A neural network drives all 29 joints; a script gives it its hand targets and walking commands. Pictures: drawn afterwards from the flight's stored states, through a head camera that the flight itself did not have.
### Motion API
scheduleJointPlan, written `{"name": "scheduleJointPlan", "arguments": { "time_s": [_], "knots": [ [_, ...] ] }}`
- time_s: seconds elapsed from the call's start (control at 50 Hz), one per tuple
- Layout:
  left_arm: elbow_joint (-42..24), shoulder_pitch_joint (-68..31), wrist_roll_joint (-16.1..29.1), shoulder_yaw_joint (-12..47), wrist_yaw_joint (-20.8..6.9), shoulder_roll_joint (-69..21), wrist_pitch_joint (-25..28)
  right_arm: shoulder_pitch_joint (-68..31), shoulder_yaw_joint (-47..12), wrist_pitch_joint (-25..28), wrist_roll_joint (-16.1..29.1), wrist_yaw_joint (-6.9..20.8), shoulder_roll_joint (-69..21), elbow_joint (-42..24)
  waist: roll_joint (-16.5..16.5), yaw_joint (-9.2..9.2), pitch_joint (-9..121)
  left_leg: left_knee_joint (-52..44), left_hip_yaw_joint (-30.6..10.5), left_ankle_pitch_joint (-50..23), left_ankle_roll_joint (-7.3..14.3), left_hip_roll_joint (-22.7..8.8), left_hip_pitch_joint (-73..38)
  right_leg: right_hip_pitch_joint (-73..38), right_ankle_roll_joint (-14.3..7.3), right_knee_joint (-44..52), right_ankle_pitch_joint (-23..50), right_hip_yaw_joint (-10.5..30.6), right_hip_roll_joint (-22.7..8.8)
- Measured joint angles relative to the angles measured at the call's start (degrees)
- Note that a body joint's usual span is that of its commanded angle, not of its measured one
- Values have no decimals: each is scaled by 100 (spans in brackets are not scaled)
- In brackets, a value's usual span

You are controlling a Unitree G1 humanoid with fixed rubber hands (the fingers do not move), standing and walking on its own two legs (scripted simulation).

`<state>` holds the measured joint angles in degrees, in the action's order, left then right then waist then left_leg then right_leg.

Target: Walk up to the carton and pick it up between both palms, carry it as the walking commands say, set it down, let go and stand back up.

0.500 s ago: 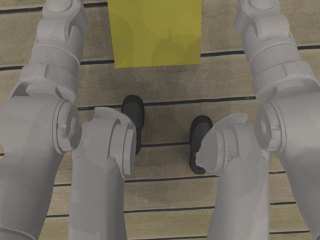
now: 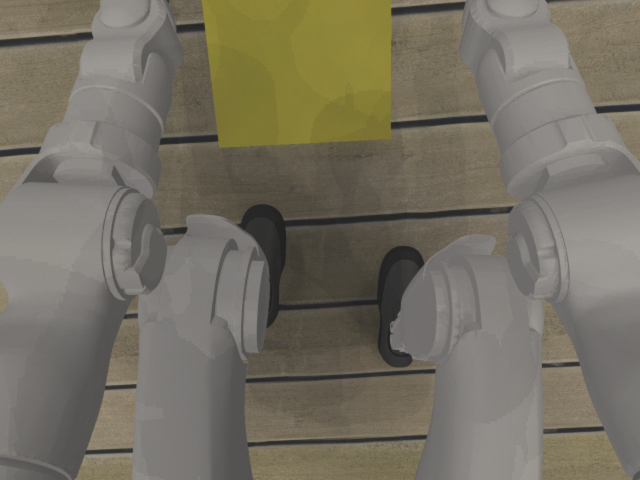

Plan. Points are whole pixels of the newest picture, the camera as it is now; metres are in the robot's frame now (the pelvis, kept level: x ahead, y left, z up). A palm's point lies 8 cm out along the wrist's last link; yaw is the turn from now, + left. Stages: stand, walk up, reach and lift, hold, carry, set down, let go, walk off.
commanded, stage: reach and lift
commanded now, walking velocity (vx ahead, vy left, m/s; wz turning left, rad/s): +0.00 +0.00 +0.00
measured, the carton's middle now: (303, 21) +0.52 +0.08 -0.25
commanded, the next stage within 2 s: none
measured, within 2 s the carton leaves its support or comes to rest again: leaves its support in 0.84 s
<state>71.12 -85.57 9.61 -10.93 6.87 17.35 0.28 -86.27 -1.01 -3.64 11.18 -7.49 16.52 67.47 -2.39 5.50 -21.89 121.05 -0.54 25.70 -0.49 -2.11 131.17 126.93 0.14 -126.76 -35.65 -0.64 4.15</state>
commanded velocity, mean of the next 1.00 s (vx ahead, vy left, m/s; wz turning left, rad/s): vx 0.00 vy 0.00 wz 0.00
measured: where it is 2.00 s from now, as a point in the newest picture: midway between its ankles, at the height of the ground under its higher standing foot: (327, 305)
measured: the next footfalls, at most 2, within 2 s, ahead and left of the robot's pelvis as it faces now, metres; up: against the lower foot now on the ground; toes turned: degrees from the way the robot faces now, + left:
none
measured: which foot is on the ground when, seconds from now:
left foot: down 0.00-1.00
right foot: down 0.00-1.00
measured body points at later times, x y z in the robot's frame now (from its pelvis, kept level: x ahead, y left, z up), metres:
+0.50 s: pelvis +0.00 +0.01 +0.00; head +0.38 +0.03 +0.25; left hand +0.54 +0.21 -0.18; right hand +0.56 -0.04 -0.19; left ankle +0.15 +0.13 -0.34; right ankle +0.10 -0.11 -0.34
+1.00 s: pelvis +0.02 +0.00 -0.01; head +0.38 +0.01 +0.26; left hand +0.55 +0.20 -0.17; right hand +0.56 -0.05 -0.19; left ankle +0.15 +0.13 -0.34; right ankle +0.10 -0.11 -0.34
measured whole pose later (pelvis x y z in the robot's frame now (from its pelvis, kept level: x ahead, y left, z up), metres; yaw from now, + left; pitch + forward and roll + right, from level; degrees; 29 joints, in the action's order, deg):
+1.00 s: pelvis +0.02 +0.00 -0.01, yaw -1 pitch +39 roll +2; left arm 61.4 -81.4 -1.7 -22.7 1.0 11.6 -8.6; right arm -79.3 12.7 -9.4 -4.0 -7.1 6.9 58.3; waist -2.6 7.2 -16.1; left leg 123.7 -2.3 29.8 -3.3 -0.3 132.4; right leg 129.5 0.5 -128.8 -37.8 0.4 7.9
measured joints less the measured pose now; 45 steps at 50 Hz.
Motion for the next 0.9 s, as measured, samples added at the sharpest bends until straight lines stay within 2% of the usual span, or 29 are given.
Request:
{"name": "scheduleJointPlan", "arguments": {
  "time_s": [0.16, 0.22, 0.36, 0.4, 0.46, 0.62, 0.7, 0.9],
  "knots": [
    [-75, 12, 5, 50, -71, 17, -21, -13, 185, 54, -401, -88, -341, -76, 54, -65, 22, -119, 61, -68, 29, 47, 86, 77, 34, 84, 24, 63, -43],
    [-147, -66, 51, 110, -11, -3, -14, 31, 227, 68, -476, -137, -398, -162, 84, -103, -50, -115, 82, -59, 54, 63, 54, 23, 62, 84, -2, 87, -55],
    [-64, -220, -99, 1, 206, -240, 35, 19, 186, 72, -526, -114, -480, -294, 120, -32, -95, -49, 98, -3, 82, 88, 3, -39, 130, 48, -46, 140, -18],
    [-43, -200, -191, -97, 228, -258, 24, -16, 335, 36, -655, -191, -551, -215, 103, -40, -64, -34, 94, 15, 76, 99, 2, -40, 139, 41, -54, 149, -5],
    [-81, -178, -351, -252, 199, -288, -41, -71, 638, -2, -926, -160, -631, -111, 102, -61, -53, -18, 98, 35, 71, 128, -16, -58, 148, 25, -71, 173, 8],
    [-366, -3, -752, -614, -156, -300, -516, 173, 1309, -326, -1508, 166, -820, -465, 194, -42, 114, 205, 82, 139, 60, 153, 84, 36, 233, -192, -174, 242, 172],
    [-466, 68, -860, -774, -317, -314, -708, 304, 1465, -477, -1681, 276, -891, -622, 170, -34, 252, 315, 72, 200, 14, 135, 156, 147, 195, -315, -209, 243, 225],
    [-745, 243, -1100, -1106, -525, -492, -861, 583, 1495, -581, -1638, 182, -938, -829, 19, 104, 507, 309, -108, 345, -192, 136, 173, 263, 38, -279, -223, 103, 307]
  ]
}}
